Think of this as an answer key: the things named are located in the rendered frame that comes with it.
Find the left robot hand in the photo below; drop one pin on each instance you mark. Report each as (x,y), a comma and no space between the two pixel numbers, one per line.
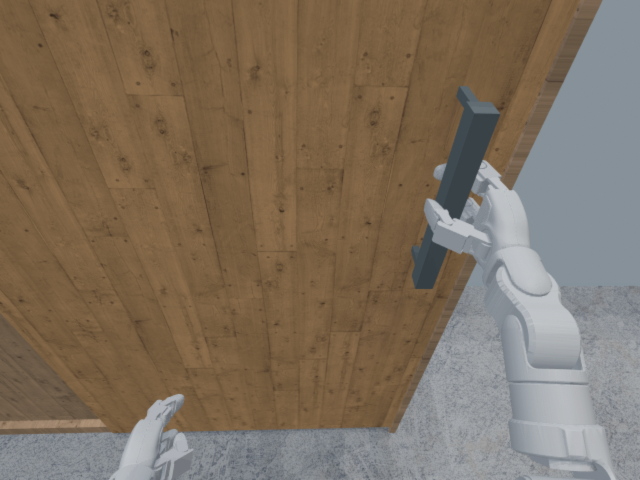
(148,445)

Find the handle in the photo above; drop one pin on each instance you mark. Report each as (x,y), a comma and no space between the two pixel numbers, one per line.
(473,135)

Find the robot right forearm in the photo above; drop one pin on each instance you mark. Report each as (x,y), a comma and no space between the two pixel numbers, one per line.
(553,418)

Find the right robot hand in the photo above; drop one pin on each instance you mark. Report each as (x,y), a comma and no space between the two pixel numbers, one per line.
(501,218)

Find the wardrobe door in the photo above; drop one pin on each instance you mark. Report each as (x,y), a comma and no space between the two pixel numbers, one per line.
(29,388)
(219,198)

